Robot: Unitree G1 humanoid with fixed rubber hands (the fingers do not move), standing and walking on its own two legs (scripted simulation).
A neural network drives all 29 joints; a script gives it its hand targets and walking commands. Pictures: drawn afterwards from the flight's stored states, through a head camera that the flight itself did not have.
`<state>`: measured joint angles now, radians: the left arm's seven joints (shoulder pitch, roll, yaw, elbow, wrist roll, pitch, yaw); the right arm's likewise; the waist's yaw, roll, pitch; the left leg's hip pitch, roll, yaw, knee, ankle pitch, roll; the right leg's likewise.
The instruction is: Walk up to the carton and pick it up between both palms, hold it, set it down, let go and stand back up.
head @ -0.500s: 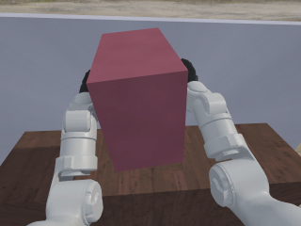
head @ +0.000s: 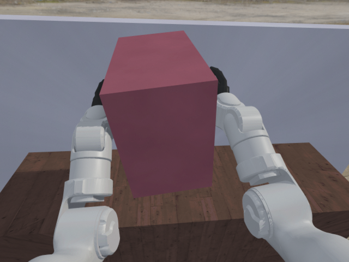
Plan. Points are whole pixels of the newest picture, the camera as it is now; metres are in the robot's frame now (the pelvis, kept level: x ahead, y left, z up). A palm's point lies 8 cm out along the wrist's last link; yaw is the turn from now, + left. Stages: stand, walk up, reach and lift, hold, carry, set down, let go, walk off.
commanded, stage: set down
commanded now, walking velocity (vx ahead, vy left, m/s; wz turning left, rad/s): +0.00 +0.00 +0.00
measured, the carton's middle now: (161, 105) +0.40 +0.03 +0.24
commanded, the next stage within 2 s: none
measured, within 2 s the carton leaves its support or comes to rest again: neither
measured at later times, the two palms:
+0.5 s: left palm (101, 118) +0.40 +0.17 +0.21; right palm (209, 110) +0.40 -0.09 +0.23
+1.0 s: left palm (102, 130) +0.40 +0.17 +0.17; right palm (204, 116) +0.41 -0.08 +0.20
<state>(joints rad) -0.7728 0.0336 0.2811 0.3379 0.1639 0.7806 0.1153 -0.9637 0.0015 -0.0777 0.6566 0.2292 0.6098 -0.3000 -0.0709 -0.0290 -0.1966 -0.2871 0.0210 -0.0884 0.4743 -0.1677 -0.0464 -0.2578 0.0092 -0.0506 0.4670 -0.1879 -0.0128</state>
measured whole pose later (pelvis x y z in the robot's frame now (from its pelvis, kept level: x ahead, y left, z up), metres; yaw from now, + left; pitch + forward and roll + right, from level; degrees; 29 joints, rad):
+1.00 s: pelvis +0.01 +0.00 +0.00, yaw +0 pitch -2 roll -1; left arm -0.79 0.02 0.39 0.75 0.20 0.32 0.09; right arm -0.96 0.05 -0.16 0.98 0.06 0.20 -0.23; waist -0.02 -0.03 -0.11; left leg -0.26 0.02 -0.09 0.46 -0.18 -0.04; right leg -0.22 0.01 -0.05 0.44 -0.19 -0.01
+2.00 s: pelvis +0.03 +0.00 +0.00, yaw +0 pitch +0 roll -1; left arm -0.76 0.02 0.40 0.95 0.23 0.12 0.10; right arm -0.88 0.09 -0.29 1.06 -0.10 0.06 -0.18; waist 0.01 -0.03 -0.10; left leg -0.26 0.02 -0.09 0.46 -0.21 -0.04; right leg -0.22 0.01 -0.05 0.43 -0.22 -0.01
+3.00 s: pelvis +0.04 +0.01 +0.00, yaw +0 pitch +1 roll -1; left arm -0.69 0.00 0.46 1.00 0.28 -0.05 0.06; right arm -0.76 0.16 -0.42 1.06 -0.28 -0.12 -0.13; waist 0.01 -0.03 -0.07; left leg -0.26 0.01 -0.09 0.46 -0.22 -0.04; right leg -0.22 0.00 -0.05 0.43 -0.23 0.00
